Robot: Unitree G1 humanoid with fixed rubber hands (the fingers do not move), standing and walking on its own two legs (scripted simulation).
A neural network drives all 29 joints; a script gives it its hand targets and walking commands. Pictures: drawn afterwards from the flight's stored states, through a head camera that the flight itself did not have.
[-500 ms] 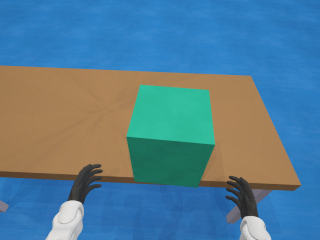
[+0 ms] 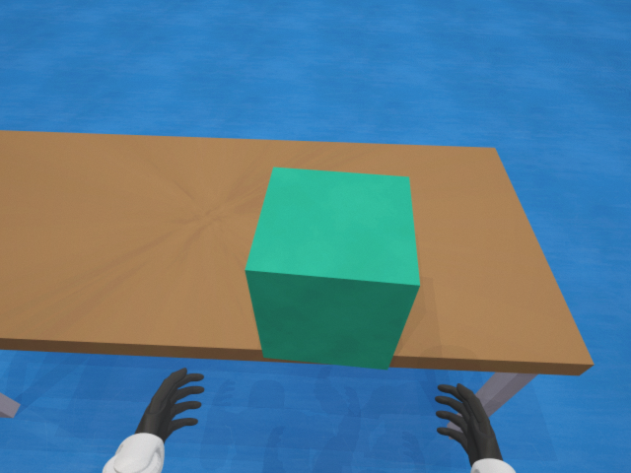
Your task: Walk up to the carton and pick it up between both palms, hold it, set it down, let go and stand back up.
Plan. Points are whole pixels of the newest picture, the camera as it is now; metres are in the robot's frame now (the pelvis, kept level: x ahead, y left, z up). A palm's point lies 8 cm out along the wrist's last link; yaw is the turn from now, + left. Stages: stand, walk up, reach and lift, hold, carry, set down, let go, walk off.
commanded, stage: set down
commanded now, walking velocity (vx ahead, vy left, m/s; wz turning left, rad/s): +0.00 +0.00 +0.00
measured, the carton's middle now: (332, 272) +0.42 -0.02 -0.03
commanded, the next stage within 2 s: let go in 0.80 s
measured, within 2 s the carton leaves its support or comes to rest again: neither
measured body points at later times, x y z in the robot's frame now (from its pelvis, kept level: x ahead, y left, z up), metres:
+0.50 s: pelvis +0.00 +0.00 +0.00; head -0.01 +0.00 +0.45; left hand +0.18 +0.22 -0.08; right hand +0.17 -0.22 -0.09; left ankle -0.02 +0.09 -0.74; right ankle +0.04 -0.10 -0.74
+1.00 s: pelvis +0.00 +0.00 +0.00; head +0.01 -0.01 +0.45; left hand +0.18 +0.21 -0.09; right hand +0.17 -0.23 -0.09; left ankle -0.02 +0.09 -0.74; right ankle +0.04 -0.10 -0.74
